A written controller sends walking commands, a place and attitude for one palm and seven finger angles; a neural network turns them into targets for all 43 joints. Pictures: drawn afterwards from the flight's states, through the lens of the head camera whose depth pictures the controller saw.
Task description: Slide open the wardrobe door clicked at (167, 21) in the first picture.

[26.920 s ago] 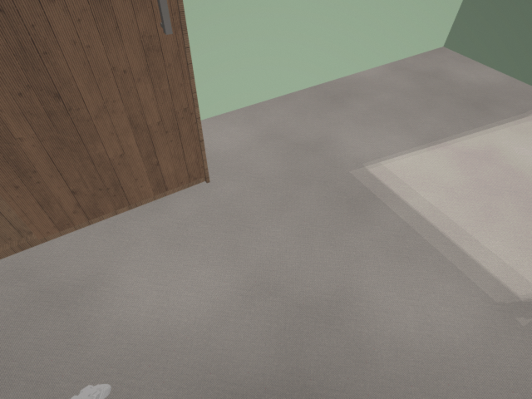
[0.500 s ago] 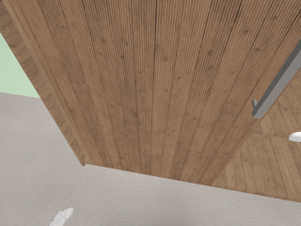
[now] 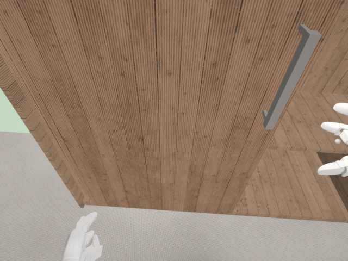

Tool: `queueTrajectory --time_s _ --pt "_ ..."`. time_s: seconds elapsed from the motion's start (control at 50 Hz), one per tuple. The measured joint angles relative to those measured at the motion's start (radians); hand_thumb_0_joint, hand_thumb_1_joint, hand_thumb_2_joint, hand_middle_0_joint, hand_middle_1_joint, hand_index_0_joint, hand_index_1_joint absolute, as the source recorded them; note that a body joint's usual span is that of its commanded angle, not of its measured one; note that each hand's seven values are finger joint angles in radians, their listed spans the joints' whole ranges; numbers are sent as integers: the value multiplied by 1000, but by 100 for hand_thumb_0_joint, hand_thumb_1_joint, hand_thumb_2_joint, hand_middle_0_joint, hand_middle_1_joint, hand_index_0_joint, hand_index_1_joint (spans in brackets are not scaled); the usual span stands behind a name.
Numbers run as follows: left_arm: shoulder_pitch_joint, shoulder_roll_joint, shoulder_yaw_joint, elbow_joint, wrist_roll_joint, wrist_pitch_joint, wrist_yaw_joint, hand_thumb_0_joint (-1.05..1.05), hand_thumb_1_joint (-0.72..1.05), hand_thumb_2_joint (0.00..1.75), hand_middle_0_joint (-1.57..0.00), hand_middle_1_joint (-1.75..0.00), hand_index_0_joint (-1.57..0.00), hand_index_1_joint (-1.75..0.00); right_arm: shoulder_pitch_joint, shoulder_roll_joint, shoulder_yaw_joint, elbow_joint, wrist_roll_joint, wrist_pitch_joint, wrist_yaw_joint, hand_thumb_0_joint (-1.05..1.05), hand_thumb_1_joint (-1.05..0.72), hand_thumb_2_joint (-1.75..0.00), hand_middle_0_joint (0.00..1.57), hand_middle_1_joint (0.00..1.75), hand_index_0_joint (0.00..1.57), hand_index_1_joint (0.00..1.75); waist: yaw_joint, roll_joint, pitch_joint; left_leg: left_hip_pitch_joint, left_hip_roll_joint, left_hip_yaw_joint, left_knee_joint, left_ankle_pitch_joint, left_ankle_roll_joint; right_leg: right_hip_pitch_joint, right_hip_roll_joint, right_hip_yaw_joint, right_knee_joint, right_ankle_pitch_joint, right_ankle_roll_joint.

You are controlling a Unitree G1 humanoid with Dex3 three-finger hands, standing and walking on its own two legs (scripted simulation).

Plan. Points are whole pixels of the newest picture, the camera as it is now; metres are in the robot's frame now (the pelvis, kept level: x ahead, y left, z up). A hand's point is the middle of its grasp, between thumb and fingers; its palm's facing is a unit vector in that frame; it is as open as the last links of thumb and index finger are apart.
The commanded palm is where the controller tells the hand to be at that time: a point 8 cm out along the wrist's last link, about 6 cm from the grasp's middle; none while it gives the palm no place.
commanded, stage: draw the hand back to the body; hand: right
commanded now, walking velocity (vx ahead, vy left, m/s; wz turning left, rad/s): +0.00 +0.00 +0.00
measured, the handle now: (283, 83) +0.50 -0.27 +0.18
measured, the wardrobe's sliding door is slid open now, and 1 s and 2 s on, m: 0.70 0.70 0.70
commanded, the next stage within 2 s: step back with the hand held close in 1.48 s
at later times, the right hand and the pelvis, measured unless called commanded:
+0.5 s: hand out of the picture +0.25 -0.31 +0.17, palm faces +0.30 +0.93 -0.21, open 14.3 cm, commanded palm +0.21 -0.34 +0.18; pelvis -0.01 -0.02 +0.01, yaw +1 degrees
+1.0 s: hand (333, 173) +0.24 -0.27 +0.17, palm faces +0.39 +0.85 -0.36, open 9.8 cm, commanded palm +0.18 -0.30 +0.19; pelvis +0.02 -0.01 +0.02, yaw +5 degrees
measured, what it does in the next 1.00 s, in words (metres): stands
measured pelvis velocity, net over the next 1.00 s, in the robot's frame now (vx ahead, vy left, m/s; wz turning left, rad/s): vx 0.02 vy -0.01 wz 0.08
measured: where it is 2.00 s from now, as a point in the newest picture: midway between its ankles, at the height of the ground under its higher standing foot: outside the picture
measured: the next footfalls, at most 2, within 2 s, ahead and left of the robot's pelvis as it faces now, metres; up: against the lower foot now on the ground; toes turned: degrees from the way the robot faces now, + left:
none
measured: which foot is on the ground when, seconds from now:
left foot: down 0.00-1.00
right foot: down 0.00-1.00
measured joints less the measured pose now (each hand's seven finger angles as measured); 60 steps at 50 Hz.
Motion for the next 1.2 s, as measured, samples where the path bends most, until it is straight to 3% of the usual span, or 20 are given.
queueTrajectory --time_s 0.06,0.12,0.24,0.42,0.48,0.54,0.58,0.64,0.76,0.92,1.2 --pt "15 8 -9 -11 -8 -17 2 1 91 90 -21 -31 -21 -30 23 -25 -6 16 52 12 134 -1 55 -20 25 115 25 115 10 -6 -7 16 -4 -11 -13 7 -3 17 -6 -9 -4 -3 -1" --pt "35 16 -2 -40 -10 -37 -13 1 91 90 -21 -31 -20 -30 82 -37 -21 -29 76 20 179 -1 55 -20 25 115 25 115 19 -12 -16 20 -5 -27 -15 10 -5 27 -11 -24 -8 -7 -2" --pt "65 29 14 -70 -17 -58 -39 1 91 90 -20 -30 -20 -30 202 -8 -52 -162 108 49 146 -1 55 -20 25 115 25 115 10 -15 -30 25 0 -42 -18 11 -12 39 -9 -39 -16 -7 -7" --pt "32 22 11 -46 -10 -77 -26 1 91 90 -20 -30 -20 -30 299 62 -17 -339 101 74 90 -1 52 -21 25 113 25 113 -20 -9 -13 62 6 -28 -34 18 -19 66 2 -27 -23 0 -15" --pt "-2 13 11 -30 27 -87 -41 1 91 90 -20 -30 -20 -30 336 70 29 -397 -18 5 -83 -1 47 -24 25 110 25 110 -20 -12 6 78 6 -28 -65 39 -17 81 11 -16 -48 8 -8" --pt "-31 2 11 -25 45 -81 -56 1 91 90 -20 -30 -20 -30 398 104 52 -464 -98 -51 -251 -1 39 -28 25 105 25 105 -25 -14 28 86 9 -46 -96 63 -20 103 26 -9 -91 20 -6" --pt "-36 -4 14 -22 55 -77 -62 1 91 90 -20 -30 -20 -30 435 131 69 -517 -134 -77 -324 -1 33 -31 24 102 24 102 -32 -17 37 94 10 -57 -108 72 -23 119 32 -7 -118 47 -9" --pt "-35 -15 16 -5 62 -60 -65 1 91 90 -21 -31 -20 -30 474 157 97 -566 -163 -113 -387 -1 23 -35 24 96 24 96 -35 -13 46 113 16 -65 -123 77 -26 145 40 -11 -143 55 -16" --pt "-27 -31 20 21 72 -23 -68 1 90 90 -21 -31 -20 -30 527 167 115 -610 -188 -140 -426 -1 3 -45 24 84 24 84 -30 -7 58 154 20 -79 -155 84 -27 193 45 -19 -180 64 -19" --pt "-9 -25 39 17 77 0 -78 1 91 90 -21 -31 -20 -30 636 164 120 -696 -192 -153 -425 0 -26 -59 23 67 23 67 -17 -7 59 189 19 -96 -182 84 -24 227 42 -33 -194 52 -16" --pt "-22 -15 62 -9 84 25 -77 1 91 90 -20 -30 -20 -30 761 171 148 -804 -188 -139 -412 1 -74 -83 21 39 21 38 -28 -7 48 220 8 -94 -207 71 -7 239 33 -27 -179 20 1"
